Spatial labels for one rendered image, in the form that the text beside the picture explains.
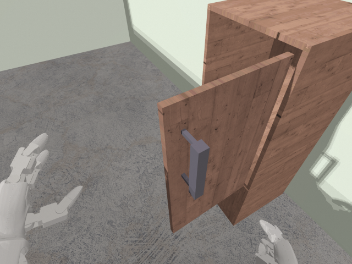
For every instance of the left robot hand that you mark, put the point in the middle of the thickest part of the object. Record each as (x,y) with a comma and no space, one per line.
(15,195)

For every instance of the right robot hand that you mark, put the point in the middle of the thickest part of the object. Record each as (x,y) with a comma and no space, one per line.
(280,252)

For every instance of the handle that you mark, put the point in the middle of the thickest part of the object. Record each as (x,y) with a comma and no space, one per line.
(199,152)

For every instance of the robot left forearm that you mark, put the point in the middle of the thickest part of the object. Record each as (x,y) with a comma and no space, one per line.
(13,251)

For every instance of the cupboard door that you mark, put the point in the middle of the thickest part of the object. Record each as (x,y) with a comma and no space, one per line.
(230,115)

